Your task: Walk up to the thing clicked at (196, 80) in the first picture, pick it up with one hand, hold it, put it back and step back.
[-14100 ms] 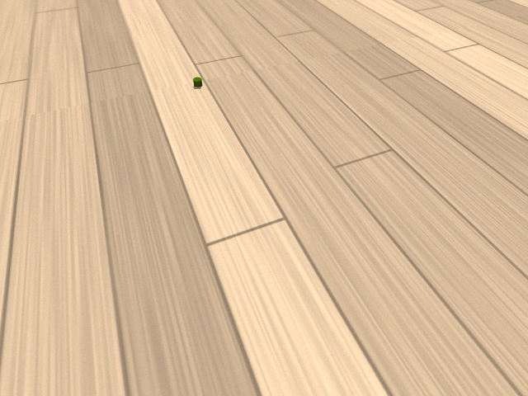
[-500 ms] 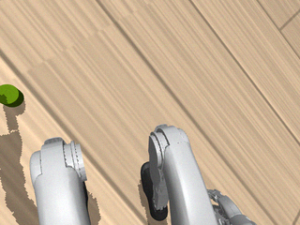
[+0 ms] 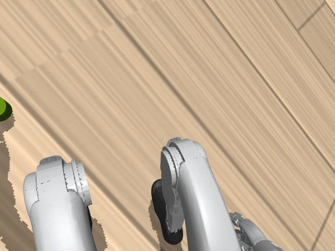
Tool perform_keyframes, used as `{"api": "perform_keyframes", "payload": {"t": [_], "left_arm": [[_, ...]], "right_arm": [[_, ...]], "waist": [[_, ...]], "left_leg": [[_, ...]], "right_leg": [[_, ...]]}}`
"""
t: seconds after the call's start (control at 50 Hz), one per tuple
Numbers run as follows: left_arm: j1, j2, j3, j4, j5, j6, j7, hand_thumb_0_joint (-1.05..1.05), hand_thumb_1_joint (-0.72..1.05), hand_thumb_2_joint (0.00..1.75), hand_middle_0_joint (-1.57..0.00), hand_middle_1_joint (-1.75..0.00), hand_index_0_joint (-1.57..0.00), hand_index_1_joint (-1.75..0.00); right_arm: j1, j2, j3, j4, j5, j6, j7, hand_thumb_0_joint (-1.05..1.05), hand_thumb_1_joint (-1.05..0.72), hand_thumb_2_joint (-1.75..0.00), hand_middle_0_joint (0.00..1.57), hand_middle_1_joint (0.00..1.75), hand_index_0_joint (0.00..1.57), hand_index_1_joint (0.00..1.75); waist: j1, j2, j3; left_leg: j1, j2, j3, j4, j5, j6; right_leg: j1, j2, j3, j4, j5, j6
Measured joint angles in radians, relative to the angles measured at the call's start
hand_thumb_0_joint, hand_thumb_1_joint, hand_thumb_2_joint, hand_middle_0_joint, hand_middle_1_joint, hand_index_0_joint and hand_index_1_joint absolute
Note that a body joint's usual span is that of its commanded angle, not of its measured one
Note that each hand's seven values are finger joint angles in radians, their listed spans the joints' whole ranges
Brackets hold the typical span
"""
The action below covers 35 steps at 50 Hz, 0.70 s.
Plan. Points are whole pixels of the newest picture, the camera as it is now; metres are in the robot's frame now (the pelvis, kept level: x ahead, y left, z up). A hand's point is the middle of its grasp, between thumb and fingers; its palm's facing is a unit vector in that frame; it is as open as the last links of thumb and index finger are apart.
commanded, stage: rise first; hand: left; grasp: from above
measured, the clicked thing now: out of the picture +0.45 +0.36 -0.29
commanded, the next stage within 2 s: approach in 0.64 s
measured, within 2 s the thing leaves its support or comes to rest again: neither
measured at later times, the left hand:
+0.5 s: hand out of the picture +0.42 +0.39 -0.17, palm faces -0.42 -0.14 -0.90, open 14.2 cm
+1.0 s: hand out of the picture +0.43 +0.36 -0.18, palm faces -0.44 -0.10 -0.89, open 14.1 cm
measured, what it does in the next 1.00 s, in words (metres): stands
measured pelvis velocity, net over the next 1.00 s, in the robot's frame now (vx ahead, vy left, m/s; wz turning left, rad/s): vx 0.00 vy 0.00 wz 0.00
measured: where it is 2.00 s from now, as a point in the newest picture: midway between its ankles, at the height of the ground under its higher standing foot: (128, 232)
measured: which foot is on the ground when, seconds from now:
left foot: down 0.00-1.00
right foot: down 0.00-1.00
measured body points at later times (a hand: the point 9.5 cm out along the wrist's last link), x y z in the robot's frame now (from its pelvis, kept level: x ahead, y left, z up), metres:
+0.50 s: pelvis +0.00 +0.00 +0.00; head +0.24 +0.11 +0.36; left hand +0.43 +0.40 -0.12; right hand +0.09 -0.26 -0.09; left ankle +0.07 +0.14 -0.28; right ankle +0.09 -0.12 -0.28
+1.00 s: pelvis +0.00 +0.00 +0.00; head +0.24 +0.12 +0.37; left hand +0.45 +0.36 -0.13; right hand +0.09 -0.26 -0.09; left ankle +0.07 +0.14 -0.28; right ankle +0.09 -0.12 -0.28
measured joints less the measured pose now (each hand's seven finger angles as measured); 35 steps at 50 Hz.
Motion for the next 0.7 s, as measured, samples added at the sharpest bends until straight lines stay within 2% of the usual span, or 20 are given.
{"api": "perform_keyframes", "payload": {"t": [0.18,0.7], "left_arm": [[-0.005,0.014,-0.003,-0.004,0.0,0.003,0.0,0.0,-0.55,1.01,-0.09,-1.02,-0.08,-1.02],[-0.006,0.021,-0.009,-0.04,-0.022,-0.002,-0.045,0.0,-0.56,1.02,-0.09,-1.03,-0.08,-1.03]], "right_arm": [[0.001,-0.002,0.008,-0.008,-0.002,-0.005,0.005,0.0,-0.91,-0.9,0.2,0.3,0.2,0.3],[0.001,-0.009,0.014,-0.026,0.011,0.002,0.012,0.0,-0.91,-0.9,0.2,0.3,0.2,0.3]], "waist": [[-0.004,-0.001,0.003],[0.004,0.009,0.008]], "left_leg": [[-0.002,-0.003,-0.003,0.002,0.001,0.001],[0.005,-0.002,-0.005,-0.01,0.003,0.001]], "right_leg": [[0.002,-0.001,-0.003,-0.001,0.0,0.0],[0.008,-0.001,-0.005,-0.015,0.005,0.003]]}}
